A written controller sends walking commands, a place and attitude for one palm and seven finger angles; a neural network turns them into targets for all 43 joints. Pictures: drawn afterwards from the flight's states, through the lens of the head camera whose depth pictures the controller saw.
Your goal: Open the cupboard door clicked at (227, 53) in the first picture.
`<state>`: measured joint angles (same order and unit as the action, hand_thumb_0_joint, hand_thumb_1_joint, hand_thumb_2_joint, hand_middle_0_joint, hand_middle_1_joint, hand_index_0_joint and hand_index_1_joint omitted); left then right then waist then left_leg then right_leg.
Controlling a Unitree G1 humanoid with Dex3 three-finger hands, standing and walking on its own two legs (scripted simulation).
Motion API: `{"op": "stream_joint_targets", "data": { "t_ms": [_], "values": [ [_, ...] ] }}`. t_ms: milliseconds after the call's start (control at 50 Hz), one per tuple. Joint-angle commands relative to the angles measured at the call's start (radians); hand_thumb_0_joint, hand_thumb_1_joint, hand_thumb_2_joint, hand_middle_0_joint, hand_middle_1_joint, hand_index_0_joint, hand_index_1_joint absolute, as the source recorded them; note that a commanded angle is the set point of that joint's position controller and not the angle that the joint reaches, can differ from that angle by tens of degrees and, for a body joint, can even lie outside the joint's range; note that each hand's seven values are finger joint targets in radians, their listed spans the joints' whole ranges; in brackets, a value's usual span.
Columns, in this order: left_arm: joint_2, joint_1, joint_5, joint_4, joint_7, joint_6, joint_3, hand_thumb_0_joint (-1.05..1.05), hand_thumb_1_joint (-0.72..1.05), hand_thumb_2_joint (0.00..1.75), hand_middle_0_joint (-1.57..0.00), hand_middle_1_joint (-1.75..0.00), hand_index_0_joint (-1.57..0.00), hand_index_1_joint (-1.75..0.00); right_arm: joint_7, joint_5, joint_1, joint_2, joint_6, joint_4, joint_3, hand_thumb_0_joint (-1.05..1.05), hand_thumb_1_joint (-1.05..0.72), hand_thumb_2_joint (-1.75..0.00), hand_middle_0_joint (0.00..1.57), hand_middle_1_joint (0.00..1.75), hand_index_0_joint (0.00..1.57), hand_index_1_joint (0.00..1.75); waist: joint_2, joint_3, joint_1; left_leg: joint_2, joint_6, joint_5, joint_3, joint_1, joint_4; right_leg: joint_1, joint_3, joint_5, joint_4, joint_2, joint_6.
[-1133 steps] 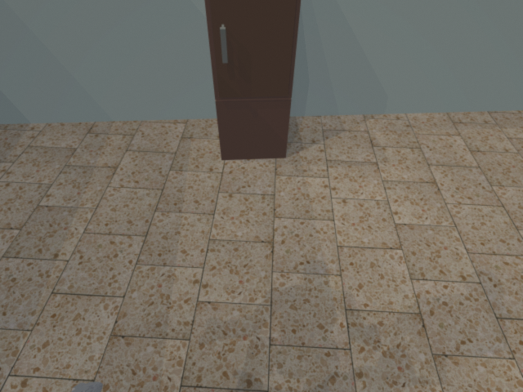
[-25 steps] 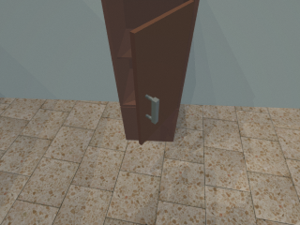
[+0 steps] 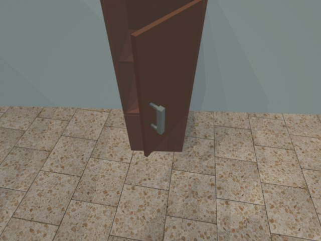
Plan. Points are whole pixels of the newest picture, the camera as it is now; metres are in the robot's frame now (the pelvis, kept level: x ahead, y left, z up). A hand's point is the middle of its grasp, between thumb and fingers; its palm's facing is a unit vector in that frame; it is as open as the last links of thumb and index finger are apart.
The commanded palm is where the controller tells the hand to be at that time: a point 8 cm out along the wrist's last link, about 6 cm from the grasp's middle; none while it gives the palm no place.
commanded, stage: walk to a spot facing it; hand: left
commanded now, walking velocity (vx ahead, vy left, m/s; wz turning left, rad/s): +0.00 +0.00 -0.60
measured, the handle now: (156, 118) +0.55 +0.05 -0.09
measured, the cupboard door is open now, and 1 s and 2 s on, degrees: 54 54 54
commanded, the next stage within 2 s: none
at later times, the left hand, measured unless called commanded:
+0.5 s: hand out of the picture +0.09 +0.16 -0.16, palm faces -0.19 -0.93 -0.32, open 7.4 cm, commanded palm none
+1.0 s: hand (121, 228) +0.19 +0.13 -0.17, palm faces -0.48 -0.85 -0.21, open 7.4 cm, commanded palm none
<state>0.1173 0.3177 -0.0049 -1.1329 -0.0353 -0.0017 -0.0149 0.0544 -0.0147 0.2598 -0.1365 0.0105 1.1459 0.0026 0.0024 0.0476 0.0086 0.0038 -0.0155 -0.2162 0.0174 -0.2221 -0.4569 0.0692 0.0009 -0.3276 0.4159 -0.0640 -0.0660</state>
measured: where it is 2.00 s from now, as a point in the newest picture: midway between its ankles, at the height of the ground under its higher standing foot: outside the picture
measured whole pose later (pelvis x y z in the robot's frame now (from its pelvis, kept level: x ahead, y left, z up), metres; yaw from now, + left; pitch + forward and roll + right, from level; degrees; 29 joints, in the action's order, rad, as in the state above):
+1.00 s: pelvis +0.02 -0.02 +0.00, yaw -33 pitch +2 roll -2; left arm 0.26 0.19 -0.02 -0.90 0.03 -0.06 -0.10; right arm 0.04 -0.03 0.18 -0.18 0.01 0.87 0.01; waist -0.02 0.11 0.03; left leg 0.10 -0.03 -0.29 -0.05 -0.28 -0.54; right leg 0.49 -0.01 -0.48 1.05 -0.01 0.05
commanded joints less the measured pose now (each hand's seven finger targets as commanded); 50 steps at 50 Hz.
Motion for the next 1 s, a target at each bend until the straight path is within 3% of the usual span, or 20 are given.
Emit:
{"op": "stream_joint_targets", "data": {
  "t_ms": [0,100,140,180,220,300,320,340,360,380,460,680,740,760,780,800,820,840,900,980],
  "values": [
    [0.153,0.061,-0.008,0.049,-0.004,-0.016,-0.057,0.00,0.90,0.90,-0.20,-0.30,-0.20,-0.30,0.017,-0.003,0.068,-0.114,0.010,-0.052,0.045,0.00,-0.90,-0.90,0.20,0.30,0.20,0.30,-0.046,0.028,-0.010,0.094,0.036,0.143,-0.017,0.019,-0.056,0.114,0.153,0.427,-0.027,0.165,-0.001],
    [0.167,0.007,-0.012,0.102,0.008,-0.028,-0.078,0.00,0.90,0.90,-0.20,-0.30,-0.20,-0.30,0.020,-0.007,0.061,-0.132,0.010,-0.101,0.064,0.00,-0.90,-0.90,0.20,0.30,0.20,0.30,0.015,0.020,-0.025,0.135,0.040,0.104,-0.005,0.042,-0.051,0.210,0.193,0.356,0.048,0.126,-0.022],
    [0.152,-0.007,-0.012,0.125,0.015,-0.032,-0.081,0.00,0.90,0.90,-0.20,-0.30,-0.20,-0.30,0.023,-0.010,0.071,-0.171,0.006,-0.115,0.074,0.00,-0.90,-0.90,0.20,0.30,0.20,0.30,0.113,0.015,-0.024,0.232,0.099,0.116,0.102,0.083,0.027,0.294,0.135,0.228,0.160,0.055,0.008],
    [0.135,-0.041,-0.012,0.156,0.025,-0.037,-0.083,0.00,0.90,0.90,-0.20,-0.30,-0.20,-0.30,0.022,-0.016,0.084,-0.209,-0.003,-0.134,0.086,0.00,-0.90,-0.90,0.20,0.30,0.20,0.30,0.238,-0.002,-0.026,0.386,0.196,0.148,0.225,0.078,0.154,0.359,0.036,-0.144,0.431,0.020,0.034],
    [0.130,-0.073,-0.015,0.183,0.037,-0.042,-0.087,0.00,0.90,0.90,-0.20,-0.30,-0.20,-0.30,0.020,-0.020,0.050,-0.218,-0.008,-0.162,0.082,0.00,-0.90,-0.90,0.20,0.30,0.20,0.30,0.152,-0.026,-0.010,0.432,0.227,0.134,0.210,0.043,0.171,0.350,0.047,-0.253,0.555,0.082,0.037],
    [0.135,0.021,-0.015,0.176,0.051,-0.036,-0.089,0.00,0.90,0.90,-0.20,-0.30,-0.20,-0.30,0.007,-0.023,-0.055,-0.245,0.000,-0.210,0.088,0.00,-0.90,-0.90,0.20,0.30,0.20,0.30,0.088,-0.062,0.050,0.324,0.114,0.156,-0.028,-0.058,-0.013,0.142,-0.032,-0.045,0.232,0.078,0.047],
    [0.172,0.066,-0.021,0.169,0.047,-0.030,-0.096,0.00,0.90,0.90,-0.20,-0.30,-0.20,-0.30,0.003,-0.015,-0.067,-0.231,0.006,-0.223,0.088,0.00,-0.90,-0.90,0.20,0.30,0.20,0.30,-0.029,-0.047,0.072,0.242,0.055,0.039,-0.095,-0.133,-0.153,0.069,0.003,0.113,0.047,0.091,0.047],
    [0.295,0.063,-0.035,0.175,0.033,-0.018,-0.117,0.00,0.90,0.90,-0.20,-0.30,-0.20,-0.30,-0.006,-0.004,-0.059,-0.157,0.011,-0.253,0.083,0.00,-0.90,-0.90,0.20,0.30,0.20,0.30,-0.359,-0.029,0.064,0.078,-0.028,-0.285,-0.204,-0.331,-0.407,0.011,0.392,0.253,-0.127,0.333,-0.033],
    [0.338,0.073,-0.021,0.188,0.028,-0.023,-0.117,0.00,0.90,0.90,-0.20,-0.30,-0.20,-0.30,-0.014,-0.006,-0.115,-0.173,0.017,-0.276,0.084,0.00,-0.90,-0.90,0.20,0.30,0.20,0.30,-0.287,-0.013,0.096,0.047,-0.026,-0.415,-0.095,-0.354,-0.587,0.079,0.487,0.350,-0.130,0.427,-0.130],
    [0.313,0.032,-0.023,0.201,0.021,-0.021,-0.118,0.00,0.90,0.90,-0.20,-0.30,-0.20,-0.30,-0.013,-0.005,-0.143,-0.168,0.019,-0.276,0.088,0.00,-0.90,-0.90,0.20,0.30,0.20,0.30,-0.190,0.006,0.066,0.056,-0.019,-0.343,-0.020,-0.390,-0.671,0.086,0.473,0.387,-0.100,0.377,-0.156],
    [0.261,-0.024,-0.020,0.224,0.004,-0.008,-0.107,0.00,0.90,0.90,-0.20,-0.30,-0.20,-0.30,-0.014,-0.003,-0.141,-0.147,0.014,-0.271,0.078,0.00,-0.90,-0.90,0.20,0.30,0.20,0.30,-0.099,-0.062,0.032,0.066,-0.040,-0.225,0.002,-0.378,-0.666,-0.012,0.344,0.681,0.013,0.289,-0.144],
    [0.285,-0.015,-0.027,0.260,0.007,-0.015,-0.122,0.00,0.90,0.90,-0.20,-0.30,-0.20,-0.30,-0.010,0.012,-0.197,-0.142,0.007,-0.338,0.075,0.00,-0.90,-0.90,0.20,0.30,0.20,0.30,-0.116,-0.067,0.034,0.012,-0.034,-0.213,0.010,-0.264,-0.399,0.022,0.440,0.689,0.021,0.250,-0.150],
    [0.284,-0.071,-0.023,0.275,0.012,-0.018,-0.121,0.00,0.90,0.90,-0.20,-0.30,-0.20,-0.30,-0.007,0.015,-0.103,-0.145,-0.002,-0.324,0.075,0.00,-0.90,-0.90,0.20,0.30,0.20,0.30,-0.100,-0.085,-0.016,-0.002,-0.026,-0.113,0.010,-0.090,-0.168,0.119,0.431,0.629,0.066,0.200,-0.101],
    [0.272,-0.090,-0.018,0.283,0.014,-0.020,-0.117,0.00,0.90,0.90,-0.20,-0.30,-0.20,-0.30,-0.004,0.014,-0.047,-0.158,-0.008,-0.310,0.076,0.00,-0.90,-0.90,0.20,0.30,0.20,0.30,-0.089,-0.101,-0.042,0.012,-0.021,-0.020,0.012,0.045,-0.041,0.204,0.404,0.540,0.103,0.162,-0.060],
    [0.227,-0.083,-0.010,0.296,0.018,-0.022,-0.109,0.00,0.90,0.90,-0.20,-0.30,-0.20,-0.30,0.002,0.004,-0.003,-0.220,-0.020,-0.302,0.084,0.00,-0.90,-0.90,0.20,0.30,0.20,0.30,0.061,-0.122,-0.054,0.160,0.029,0.038,0.160,0.202,0.092,0.368,0.325,0.291,0.195,0.063,-0.007],
    [0.183,-0.053,-0.005,0.313,0.032,-0.021,-0.097,0.00,0.90,0.90,-0.20,-0.30,-0.20,-0.30,0.003,-0.010,0.024,-0.313,-0.023,-0.312,0.098,0.00,-0.90,-0.90,0.20,0.30,0.20,0.30,0.331,-0.133,-0.042,0.433,0.153,0.200,0.418,0.269,0.153,0.514,0.135,-0.245,0.430,-0.044,0.061],
    [0.212,-0.075,-0.016,0.333,0.038,-0.011,-0.096,0.00,0.90,0.90,-0.20,-0.30,-0.20,-0.30,0.005,-0.011,0.026,-0.317,-0.016,-0.335,0.094,0.00,-0.90,-0.90,0.20,0.30,0.20,0.30,0.215,-0.090,-0.042,0.522,0.237,0.221,0.454,0.145,0.144,0.504,0.080,-0.315,0.598,0.017,0.088],
    [0.211,-0.101,-0.030,0.320,0.044,-0.015,-0.102,0.00,0.90,0.90,-0.20,-0.30,-0.20,-0.30,0.006,-0.024,0.020,-0.291,-0.020,-0.324,0.085,0.00,-0.90,-0.90,0.20,0.30,0.20,0.30,0.166,-0.070,-0.040,0.466,0.230,0.281,0.407,0.100,0.150,0.518,0.072,-0.292,0.717,0.021,0.100],
    [0.194,-0.103,-0.019,0.309,0.066,-0.030,-0.100,0.00,0.90,0.90,-0.20,-0.30,-0.20,-0.30,0.004,-0.022,-0.069,-0.242,-0.018,-0.347,0.066,0.00,-0.90,-0.90,0.20,0.30,0.20,0.30,0.205,-0.053,0.009,0.325,0.164,0.358,0.114,0.045,0.104,0.493,0.026,-0.161,0.762,0.081,0.117],
    [0.162,-0.159,-0.016,0.320,0.078,-0.034,-0.080,0.00,0.90,0.90,-0.20,-0.30,-0.20,-0.30,-0.002,-0.022,0.001,-0.264,-0.016,-0.313,0.077,0.00,-0.90,-0.90,0.20,0.30,0.20,0.30,0.217,-0.086,-0.031,0.289,0.132,0.443,-0.025,0.081,0.047,0.378,-0.075,-0.132,0.469,0.071,0.111]
  ]
}}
